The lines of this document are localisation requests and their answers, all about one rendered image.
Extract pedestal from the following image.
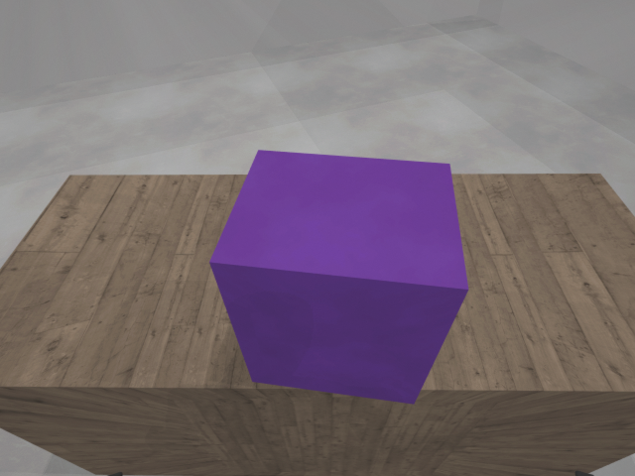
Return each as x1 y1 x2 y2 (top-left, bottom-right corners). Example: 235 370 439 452
0 174 635 476

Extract carton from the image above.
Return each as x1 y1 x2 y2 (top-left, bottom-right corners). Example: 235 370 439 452
209 150 468 404

